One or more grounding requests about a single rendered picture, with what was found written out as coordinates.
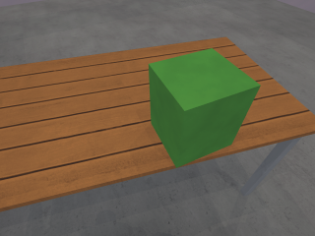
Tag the table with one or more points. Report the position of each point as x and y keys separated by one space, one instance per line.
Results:
x=76 y=124

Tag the carton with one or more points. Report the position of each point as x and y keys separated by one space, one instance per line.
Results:
x=198 y=103

